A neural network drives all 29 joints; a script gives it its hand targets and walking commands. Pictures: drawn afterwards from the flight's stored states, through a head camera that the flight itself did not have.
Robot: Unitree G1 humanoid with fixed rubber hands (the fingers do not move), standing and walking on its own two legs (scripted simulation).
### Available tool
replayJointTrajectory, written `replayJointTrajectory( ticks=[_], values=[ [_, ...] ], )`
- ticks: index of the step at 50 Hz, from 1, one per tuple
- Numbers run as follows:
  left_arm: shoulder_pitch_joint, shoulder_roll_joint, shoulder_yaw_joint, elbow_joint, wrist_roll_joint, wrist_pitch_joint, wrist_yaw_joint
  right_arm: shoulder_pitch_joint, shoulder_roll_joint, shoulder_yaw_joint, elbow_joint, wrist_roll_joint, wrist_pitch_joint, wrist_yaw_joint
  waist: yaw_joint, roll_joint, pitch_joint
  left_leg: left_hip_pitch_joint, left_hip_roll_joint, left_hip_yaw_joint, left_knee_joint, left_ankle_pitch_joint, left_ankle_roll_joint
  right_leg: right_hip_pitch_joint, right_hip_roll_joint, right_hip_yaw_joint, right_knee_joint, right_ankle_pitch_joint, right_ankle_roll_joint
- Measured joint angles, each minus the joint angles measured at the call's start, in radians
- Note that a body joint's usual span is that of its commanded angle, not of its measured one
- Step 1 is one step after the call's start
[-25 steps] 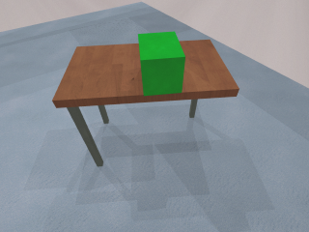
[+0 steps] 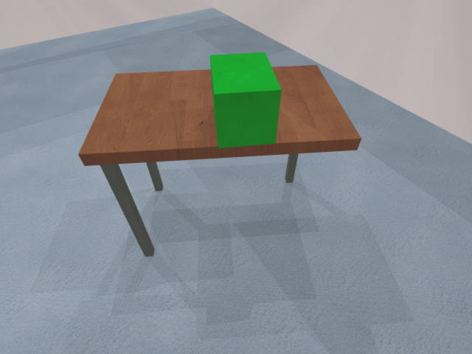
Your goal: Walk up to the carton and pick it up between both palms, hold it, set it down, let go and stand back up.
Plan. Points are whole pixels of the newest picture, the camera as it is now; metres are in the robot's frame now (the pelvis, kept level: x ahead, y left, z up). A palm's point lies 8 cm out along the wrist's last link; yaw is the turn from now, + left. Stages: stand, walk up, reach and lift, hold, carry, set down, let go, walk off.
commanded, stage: stand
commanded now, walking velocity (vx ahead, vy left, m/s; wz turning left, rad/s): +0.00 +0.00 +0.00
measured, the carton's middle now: (242, 99) +0.84 -0.01 +0.00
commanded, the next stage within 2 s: walk up in 0.16 s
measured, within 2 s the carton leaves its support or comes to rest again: neither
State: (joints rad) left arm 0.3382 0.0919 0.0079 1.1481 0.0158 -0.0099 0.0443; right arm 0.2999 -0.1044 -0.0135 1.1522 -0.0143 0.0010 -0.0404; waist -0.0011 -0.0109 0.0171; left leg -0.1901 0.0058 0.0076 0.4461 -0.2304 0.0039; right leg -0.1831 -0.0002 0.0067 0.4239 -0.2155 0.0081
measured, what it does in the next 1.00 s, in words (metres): walks ahead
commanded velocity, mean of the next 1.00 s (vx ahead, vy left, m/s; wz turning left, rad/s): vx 0.00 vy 0.00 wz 0.00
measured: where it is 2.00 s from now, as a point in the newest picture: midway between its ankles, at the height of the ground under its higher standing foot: (240, 315)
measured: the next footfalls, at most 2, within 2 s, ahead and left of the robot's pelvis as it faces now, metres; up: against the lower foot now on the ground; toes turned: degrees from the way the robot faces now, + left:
left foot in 1.08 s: +0.35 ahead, +0.06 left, +0.00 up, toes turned +8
right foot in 1.54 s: +0.53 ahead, -0.07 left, +0.00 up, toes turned -6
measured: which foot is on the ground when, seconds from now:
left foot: down 0.00-0.60, up 0.62-1.00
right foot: down 0.00-1.00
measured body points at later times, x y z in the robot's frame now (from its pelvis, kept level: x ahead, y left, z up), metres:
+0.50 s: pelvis +0.01 +0.00 +0.01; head +0.00 +0.00 +0.46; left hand -0.02 +0.21 -0.15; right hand -0.04 -0.22 -0.15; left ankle +0.00 +0.11 -0.74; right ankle -0.01 -0.12 -0.71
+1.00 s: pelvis +0.16 -0.02 -0.01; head +0.18 -0.03 +0.44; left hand +0.07 +0.16 -0.15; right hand +0.28 -0.22 -0.14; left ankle +0.29 +0.07 -0.71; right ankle +0.03 -0.11 -0.74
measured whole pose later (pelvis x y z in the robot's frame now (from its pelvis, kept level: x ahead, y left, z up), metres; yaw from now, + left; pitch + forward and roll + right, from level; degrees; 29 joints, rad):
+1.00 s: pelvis +0.16 -0.02 -0.01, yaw +2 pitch +1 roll +0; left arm 0.59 0.07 0.03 0.87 0.05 -0.08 0.01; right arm 0.25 -0.10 -0.04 0.77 -0.04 -0.02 0.03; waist 0.08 0.01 0.02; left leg -0.57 0.04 0.13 0.70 -0.18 0.03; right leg 0.03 0.02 -0.11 0.35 -0.39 -0.04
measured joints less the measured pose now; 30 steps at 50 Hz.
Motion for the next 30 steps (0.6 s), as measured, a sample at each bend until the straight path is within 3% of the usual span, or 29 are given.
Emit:
replayJointTrajectory(
  ticks=[18,22,25,28,30],
  values=[
    [0.008,0.010,-0.001,0.005,-0.002,0.008,-0.005,0.044,0.006,0.008,0.015,0.001,-0.003,0.003,0.001,0.012,-0.005,-0.002,-0.016,0.004,-0.015,0.017,0.011,-0.010,-0.017,0.004,0.004,0.006,0.012],
    [0.060,0.017,0.013,-0.064,0.020,0.013,-0.029,0.105,0.006,-0.028,-0.077,-0.015,-0.004,0.031,0.001,0.013,-0.039,-0.020,-0.015,-0.008,0.026,-0.155,0.040,-0.063,-0.006,-0.002,0.125,-0.270,-0.006],
    [0.083,0.024,0.022,-0.115,0.027,-0.003,-0.047,0.132,-0.012,-0.051,-0.125,-0.015,-0.007,0.031,-0.012,0.043,-0.041,-0.001,0.020,-0.025,-0.006,-0.143,0.058,-0.097,0.013,-0.073,0.228,-0.233,-0.024],
    [0.096,0.041,0.035,-0.166,0.029,-0.032,-0.059,0.146,-0.022,-0.070,-0.160,-0.014,-0.006,0.030,-0.011,0.038,-0.035,0.009,0.031,-0.037,-0.013,-0.094,0.041,-0.079,0.017,-0.099,0.160,-0.188,-0.039],
    [0.110,0.054,0.042,-0.202,0.026,-0.049,-0.059,0.150,-0.029,-0.076,-0.183,-0.013,0.000,0.034,0.000,0.013,-0.030,-0.006,0.023,-0.030,0.054,-0.149,0.021,-0.036,0.015,-0.096,0.053,-0.167,-0.033]
  ],
)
